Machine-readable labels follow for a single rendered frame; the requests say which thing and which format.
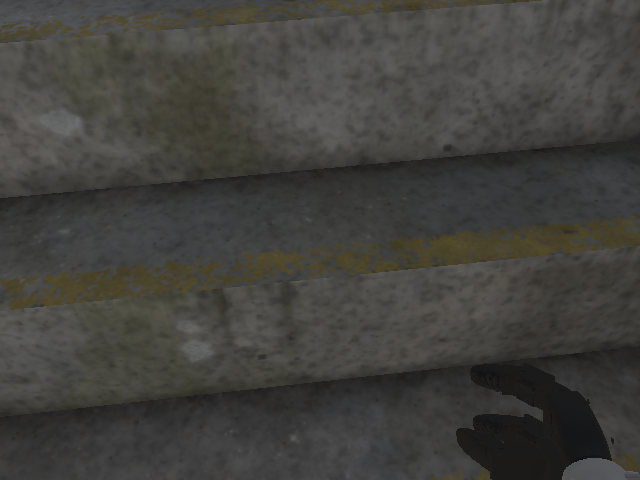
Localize right robot hand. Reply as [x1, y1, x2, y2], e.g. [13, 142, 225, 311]
[456, 363, 614, 480]

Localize robot right forearm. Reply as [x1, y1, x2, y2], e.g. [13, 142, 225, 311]
[562, 458, 627, 480]

